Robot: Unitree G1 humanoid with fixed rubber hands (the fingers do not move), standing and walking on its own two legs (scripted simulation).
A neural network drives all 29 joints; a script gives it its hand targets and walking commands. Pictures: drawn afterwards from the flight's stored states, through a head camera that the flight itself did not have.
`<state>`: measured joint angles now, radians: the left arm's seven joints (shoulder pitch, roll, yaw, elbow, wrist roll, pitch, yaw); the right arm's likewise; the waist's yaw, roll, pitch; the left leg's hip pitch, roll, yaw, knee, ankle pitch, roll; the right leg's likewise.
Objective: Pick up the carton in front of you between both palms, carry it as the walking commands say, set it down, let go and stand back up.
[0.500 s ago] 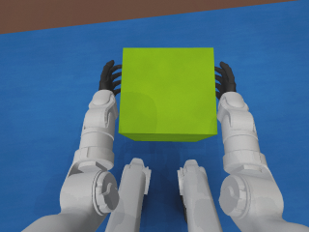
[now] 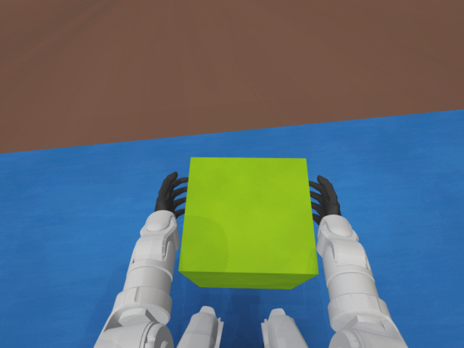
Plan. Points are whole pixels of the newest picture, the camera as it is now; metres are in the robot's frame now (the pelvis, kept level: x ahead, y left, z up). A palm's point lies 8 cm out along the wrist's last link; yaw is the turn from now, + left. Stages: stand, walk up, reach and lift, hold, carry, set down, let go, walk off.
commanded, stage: reach and lift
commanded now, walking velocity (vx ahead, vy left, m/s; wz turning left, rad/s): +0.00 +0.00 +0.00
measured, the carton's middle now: (246, 230) +0.36 +0.00 -0.11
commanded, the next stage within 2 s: hold in 1.56 s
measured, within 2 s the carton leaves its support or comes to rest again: neither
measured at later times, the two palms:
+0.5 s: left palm (139, 194) +0.33 +0.15 +0.11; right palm (365, 202) +0.33 -0.15 +0.11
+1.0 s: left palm (129, 190) +0.33 +0.15 +0.14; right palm (376, 199) +0.32 -0.15 +0.14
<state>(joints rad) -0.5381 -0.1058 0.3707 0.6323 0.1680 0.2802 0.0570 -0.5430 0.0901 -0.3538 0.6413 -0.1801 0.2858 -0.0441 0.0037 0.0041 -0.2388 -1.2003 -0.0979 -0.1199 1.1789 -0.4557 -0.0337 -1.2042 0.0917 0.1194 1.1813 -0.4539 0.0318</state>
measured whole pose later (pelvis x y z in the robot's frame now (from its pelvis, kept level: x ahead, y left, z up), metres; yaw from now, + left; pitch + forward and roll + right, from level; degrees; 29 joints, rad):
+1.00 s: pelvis +0.02 +0.00 +0.11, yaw +0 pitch -4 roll +0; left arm -0.33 -0.17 0.32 0.38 0.30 0.61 -0.02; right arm -0.33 0.17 -0.31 0.37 -0.30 0.62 0.02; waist 0.00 0.00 0.01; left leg -0.16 -0.05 -0.14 0.44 -0.21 -0.01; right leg -0.16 0.05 0.14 0.44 -0.21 0.01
